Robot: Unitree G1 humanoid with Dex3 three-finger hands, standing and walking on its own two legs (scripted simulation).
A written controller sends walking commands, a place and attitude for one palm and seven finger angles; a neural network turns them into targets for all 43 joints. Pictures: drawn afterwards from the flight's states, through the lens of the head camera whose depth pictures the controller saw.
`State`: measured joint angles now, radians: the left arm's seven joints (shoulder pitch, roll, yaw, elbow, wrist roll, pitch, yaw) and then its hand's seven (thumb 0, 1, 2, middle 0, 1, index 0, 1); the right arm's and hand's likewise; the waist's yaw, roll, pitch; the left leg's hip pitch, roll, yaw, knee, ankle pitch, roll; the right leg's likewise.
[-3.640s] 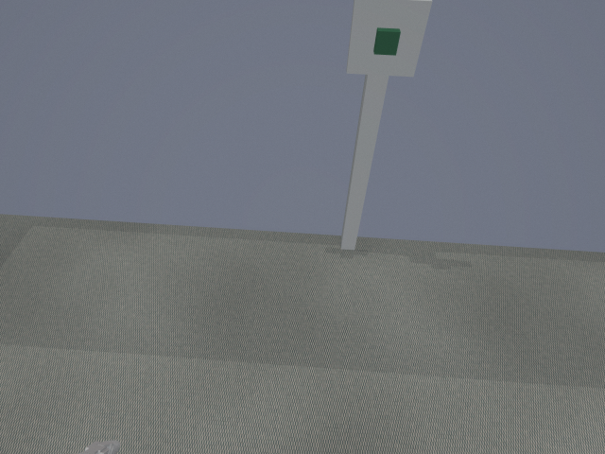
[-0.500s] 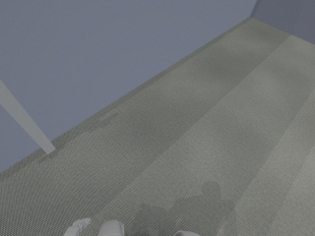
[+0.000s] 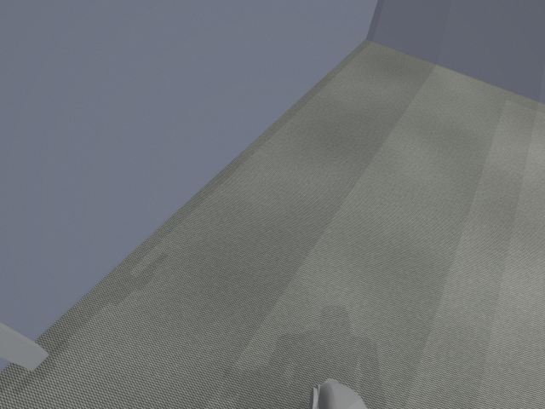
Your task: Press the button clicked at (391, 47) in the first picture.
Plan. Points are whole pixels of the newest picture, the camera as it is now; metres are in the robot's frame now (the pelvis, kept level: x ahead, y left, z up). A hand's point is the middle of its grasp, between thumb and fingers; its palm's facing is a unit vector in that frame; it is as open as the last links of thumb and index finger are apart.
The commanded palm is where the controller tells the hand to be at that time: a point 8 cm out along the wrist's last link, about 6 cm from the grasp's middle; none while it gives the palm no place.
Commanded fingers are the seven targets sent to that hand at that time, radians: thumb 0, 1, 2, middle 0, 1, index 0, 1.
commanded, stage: turn to face it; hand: left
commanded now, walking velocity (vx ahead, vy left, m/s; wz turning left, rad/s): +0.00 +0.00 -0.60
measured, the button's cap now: out of the picture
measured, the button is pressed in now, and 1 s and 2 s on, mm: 0 0 0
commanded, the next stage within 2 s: take the last steps up to it in 1.94 s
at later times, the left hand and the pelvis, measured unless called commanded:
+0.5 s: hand (169, 373) +0.20 +0.19 -0.20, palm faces +0.15 -0.98 -0.14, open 7.4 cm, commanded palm none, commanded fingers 0.00 0.90 0.90 -0.20 -0.30 -0.20 -0.30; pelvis +0.10 +0.01 -0.03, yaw +7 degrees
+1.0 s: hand (152, 401) +0.15 +0.19 -0.16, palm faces +0.39 -0.87 -0.29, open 7.4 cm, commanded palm none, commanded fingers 0.00 0.90 0.90 -0.20 -0.30 -0.20 -0.30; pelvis +0.12 -0.04 -0.02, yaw +23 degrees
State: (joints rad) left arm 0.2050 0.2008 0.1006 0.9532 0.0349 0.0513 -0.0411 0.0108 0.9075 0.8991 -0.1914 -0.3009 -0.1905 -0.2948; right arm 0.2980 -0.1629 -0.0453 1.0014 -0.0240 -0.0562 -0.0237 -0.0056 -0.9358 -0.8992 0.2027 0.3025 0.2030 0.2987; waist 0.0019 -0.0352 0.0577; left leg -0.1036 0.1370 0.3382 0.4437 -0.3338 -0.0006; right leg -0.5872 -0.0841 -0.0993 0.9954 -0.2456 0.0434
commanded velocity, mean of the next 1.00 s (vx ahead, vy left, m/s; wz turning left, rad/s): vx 0.00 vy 0.00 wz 0.59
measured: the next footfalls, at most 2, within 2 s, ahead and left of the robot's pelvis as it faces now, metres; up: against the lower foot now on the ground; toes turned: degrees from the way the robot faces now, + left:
right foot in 0.14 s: +0.16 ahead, -0.14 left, +0.00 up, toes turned -12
left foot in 0.48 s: +0.16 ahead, +0.11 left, +0.00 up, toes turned +16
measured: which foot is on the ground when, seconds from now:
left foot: down 0.00-0.14, up 0.16-0.46, down 0.48-0.98, up 1.00-1.00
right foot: up 0.00-0.12, down 0.14-0.48, up 0.50-0.96, down 0.98-1.00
